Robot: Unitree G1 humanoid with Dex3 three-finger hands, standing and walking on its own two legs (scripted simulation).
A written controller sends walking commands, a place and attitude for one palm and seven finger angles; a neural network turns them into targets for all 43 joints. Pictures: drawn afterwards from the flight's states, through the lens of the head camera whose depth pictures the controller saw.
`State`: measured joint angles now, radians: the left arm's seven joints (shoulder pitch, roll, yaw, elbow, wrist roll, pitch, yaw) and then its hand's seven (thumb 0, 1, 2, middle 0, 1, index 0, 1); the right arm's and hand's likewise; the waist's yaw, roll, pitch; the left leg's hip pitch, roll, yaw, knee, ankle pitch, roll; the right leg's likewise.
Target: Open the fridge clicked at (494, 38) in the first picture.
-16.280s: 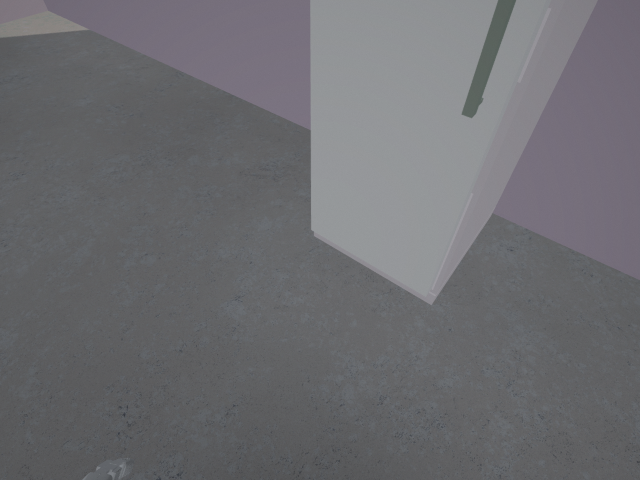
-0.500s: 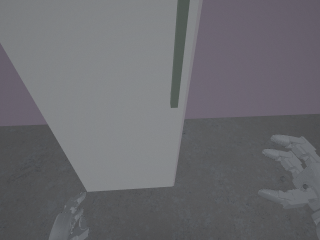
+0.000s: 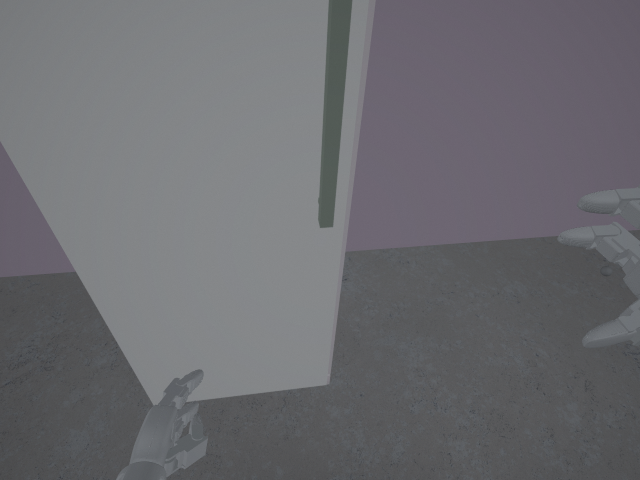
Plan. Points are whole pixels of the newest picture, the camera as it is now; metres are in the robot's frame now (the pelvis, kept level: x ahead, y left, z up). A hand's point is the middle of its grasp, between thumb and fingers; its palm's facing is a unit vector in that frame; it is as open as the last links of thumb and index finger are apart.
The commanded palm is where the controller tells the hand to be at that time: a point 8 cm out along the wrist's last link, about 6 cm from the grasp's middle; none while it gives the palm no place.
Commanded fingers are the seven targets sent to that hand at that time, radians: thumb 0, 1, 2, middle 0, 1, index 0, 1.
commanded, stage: raise the hand to about handle height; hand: right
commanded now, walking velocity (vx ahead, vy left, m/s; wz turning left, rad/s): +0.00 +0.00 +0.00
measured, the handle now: (330, 102) +0.54 -0.01 +0.25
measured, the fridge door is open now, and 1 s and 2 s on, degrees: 0 0 0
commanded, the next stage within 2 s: move the hooked fingers beside the handle in 0.58 s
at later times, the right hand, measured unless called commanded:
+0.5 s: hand (581, 245) +0.28 -0.25 +0.22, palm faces -0.01 +0.99 -0.14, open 13.9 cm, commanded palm +0.25 -0.29 +0.23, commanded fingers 0.00 0.50 -0.30 0.30 1.20 0.30 1.20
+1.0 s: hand (530, 223) +0.33 -0.22 +0.22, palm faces -0.07 +0.99 -0.11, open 14.0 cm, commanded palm +0.30 -0.26 +0.23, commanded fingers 0.00 0.50 -0.30 0.30 1.20 0.30 1.20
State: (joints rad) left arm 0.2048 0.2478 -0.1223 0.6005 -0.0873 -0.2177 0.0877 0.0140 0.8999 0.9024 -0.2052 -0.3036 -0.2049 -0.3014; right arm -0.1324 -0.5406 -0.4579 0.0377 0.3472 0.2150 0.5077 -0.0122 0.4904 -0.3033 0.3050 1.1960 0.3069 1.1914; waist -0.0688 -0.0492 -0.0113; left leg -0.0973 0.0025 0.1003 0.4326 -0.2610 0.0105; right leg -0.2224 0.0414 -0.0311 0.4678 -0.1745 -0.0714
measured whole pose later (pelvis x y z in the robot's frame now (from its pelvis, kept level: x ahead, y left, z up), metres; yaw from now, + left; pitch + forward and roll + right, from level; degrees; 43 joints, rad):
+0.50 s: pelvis +0.01 +0.02 +0.00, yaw +1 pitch -4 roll +1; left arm 0.22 0.29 -0.09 0.59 -0.11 -0.21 0.08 0.02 0.90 0.90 -0.20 -0.30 -0.20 -0.30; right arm -0.18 -0.56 -0.50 0.10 0.35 0.26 0.53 -0.01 0.50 -0.30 0.31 1.20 0.31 1.20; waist -0.05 -0.06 -0.03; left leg -0.11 -0.03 0.10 0.46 -0.29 0.04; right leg -0.23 0.01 -0.03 0.50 -0.20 -0.04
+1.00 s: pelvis +0.02 +0.02 +0.00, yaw +1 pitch -3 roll +1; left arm 0.19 0.27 -0.09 0.60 -0.11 -0.19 0.09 0.01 0.90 0.90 -0.20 -0.30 -0.20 -0.30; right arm -0.28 -0.49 -0.39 0.10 0.32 0.27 0.46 -0.01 0.50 -0.30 0.30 1.20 0.31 1.20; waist -0.05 -0.06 -0.03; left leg -0.12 -0.01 0.10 0.47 -0.31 0.03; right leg -0.24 0.03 -0.03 0.51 -0.22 -0.05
